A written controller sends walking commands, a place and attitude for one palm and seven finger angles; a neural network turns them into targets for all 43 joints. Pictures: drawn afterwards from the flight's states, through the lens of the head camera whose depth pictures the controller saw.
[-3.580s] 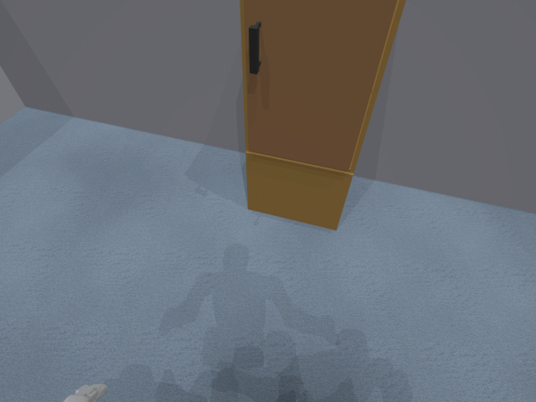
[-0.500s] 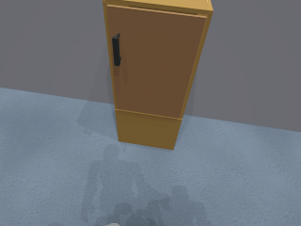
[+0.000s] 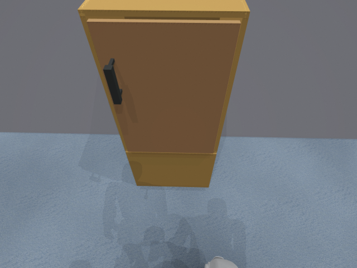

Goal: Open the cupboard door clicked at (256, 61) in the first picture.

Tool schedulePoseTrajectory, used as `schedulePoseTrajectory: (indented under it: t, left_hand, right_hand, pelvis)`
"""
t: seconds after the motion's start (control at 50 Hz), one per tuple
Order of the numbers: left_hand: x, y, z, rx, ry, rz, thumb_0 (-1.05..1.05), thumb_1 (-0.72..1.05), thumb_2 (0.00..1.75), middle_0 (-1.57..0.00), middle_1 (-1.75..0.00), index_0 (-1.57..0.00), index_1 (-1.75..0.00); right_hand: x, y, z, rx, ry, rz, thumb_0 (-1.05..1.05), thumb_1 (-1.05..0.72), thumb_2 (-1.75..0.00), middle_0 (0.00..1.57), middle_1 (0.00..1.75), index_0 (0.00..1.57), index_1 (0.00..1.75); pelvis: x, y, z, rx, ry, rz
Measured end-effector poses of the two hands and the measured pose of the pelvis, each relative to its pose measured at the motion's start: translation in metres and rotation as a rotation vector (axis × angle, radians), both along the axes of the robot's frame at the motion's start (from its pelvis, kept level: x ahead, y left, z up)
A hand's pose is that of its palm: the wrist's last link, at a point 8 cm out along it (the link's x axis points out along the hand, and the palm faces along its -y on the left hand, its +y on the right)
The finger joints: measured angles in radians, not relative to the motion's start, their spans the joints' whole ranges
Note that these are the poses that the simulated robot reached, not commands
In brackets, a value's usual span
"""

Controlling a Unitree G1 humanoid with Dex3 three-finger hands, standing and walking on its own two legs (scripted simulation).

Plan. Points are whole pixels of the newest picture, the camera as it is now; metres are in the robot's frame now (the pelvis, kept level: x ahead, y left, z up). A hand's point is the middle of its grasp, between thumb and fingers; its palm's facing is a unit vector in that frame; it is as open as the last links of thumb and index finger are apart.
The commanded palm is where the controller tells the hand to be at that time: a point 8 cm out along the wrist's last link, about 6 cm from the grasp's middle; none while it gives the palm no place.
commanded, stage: come to a stop and stand still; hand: left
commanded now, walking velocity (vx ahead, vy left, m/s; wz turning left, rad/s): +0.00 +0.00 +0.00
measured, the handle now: (114, 81) +0.62 +0.21 +0.06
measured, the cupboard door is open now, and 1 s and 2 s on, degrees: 0 0 0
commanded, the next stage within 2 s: look again from close up in 1.14 s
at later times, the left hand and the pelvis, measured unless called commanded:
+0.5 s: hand out of the picture +0.11 +0.22 -0.19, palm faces +0.09 -0.98 -0.19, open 7.3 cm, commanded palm none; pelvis +0.04 +0.03 -0.01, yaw +2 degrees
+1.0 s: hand out of the picture +0.05 +0.18 -0.18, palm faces +0.05 -0.98 -0.21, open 7.3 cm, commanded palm none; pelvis +0.02 +0.00 -0.01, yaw +2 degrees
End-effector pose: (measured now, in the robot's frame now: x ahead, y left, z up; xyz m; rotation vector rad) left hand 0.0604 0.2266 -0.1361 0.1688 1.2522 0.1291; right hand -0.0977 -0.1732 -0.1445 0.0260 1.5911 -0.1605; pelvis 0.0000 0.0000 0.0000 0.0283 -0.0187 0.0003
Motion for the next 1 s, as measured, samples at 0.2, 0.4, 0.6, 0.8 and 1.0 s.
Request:
schedulePoseTrajectory:
  t: [0.2, 0.4, 0.6, 0.8, 1.0]
  left_hand:
    - [0.073, -0.024, -0.002, 0.019, -0.101, 0.025, -0.02, 0.94, 0.9, -0.2, -0.3, -0.2, -0.3]
    - [0.06, 0.017, -0.012, 0.007, -0.059, 0.06, -0.01, 0.92, 0.9, -0.2, -0.3, -0.2, -0.3]
    - [-0.003, 0.049, -0.012, -0.007, 0.077, 0.106, 0.0, 0.92, 0.9, -0.2, -0.3, -0.2, -0.3]
    - [-0.049, 0.025, -0.009, 0.029, 0.168, 0.043, 0.0, 0.91, 0.9, -0.2, -0.3, -0.2, -0.3]
    - [-0.02, 0.0, -0.009, 0.008, -0.002, 0.041, 0.0, 0.91, 0.9, -0.2, -0.3, -0.2, -0.3]
  right_hand:
    - [0.09, -0.043, -0.016, -0.053, -0.025, 0.035, 0.0, -0.91, -0.9, 0.2, 0.3, 0.2, 0.3]
    - [0.216, -0.054, 0.004, -0.178, -0.344, 0.146, 0.0, -0.92, -0.9, 0.2, 0.3, 0.19, 0.3]
    - [0.221, -0.02, 0.026, -0.178, -0.385, 0.202, 0.0, -0.91, -0.9, 0.2, 0.3, 0.2, 0.3]
    - [0.181, -0.051, 0.006, -0.158, -0.336, 0.149, 0.0, -0.91, -0.9, 0.21, 0.3, 0.2, 0.3]
    - [0.147, -0.087, 0.006, -0.202, -0.303, 0.156, 0.0, -0.91, -0.9, 0.2, 0.3, 0.2, 0.3]
  pelvis:
    - [0.05, -0.016, -0.008, -0.028, 0.002, 0.023]
    - [0.046, 0.013, -0.01, -0.037, -0.001, 0.027]
    - [0.041, 0.029, 0.004, -0.04, 0.014, 0.019]
    - [0.027, 0.008, -0.005, -0.019, 0.028, -0.006]
    - [0.02, -0.005, -0.008, -0.037, -0.027, 0.032]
